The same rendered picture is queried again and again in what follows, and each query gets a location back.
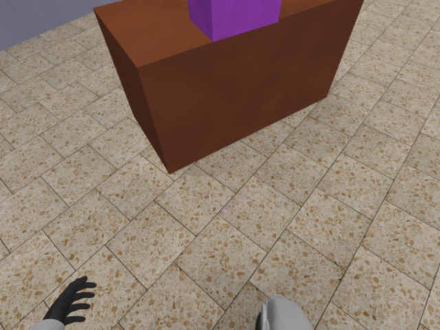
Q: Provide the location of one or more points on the right robot shin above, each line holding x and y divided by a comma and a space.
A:
277, 296

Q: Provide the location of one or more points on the robot right thigh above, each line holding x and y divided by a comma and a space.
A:
283, 314

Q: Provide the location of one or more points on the pedestal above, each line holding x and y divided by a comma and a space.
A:
193, 97

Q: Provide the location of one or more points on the left robot hand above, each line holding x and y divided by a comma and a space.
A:
63, 306

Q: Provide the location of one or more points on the carton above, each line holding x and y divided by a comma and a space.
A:
220, 19

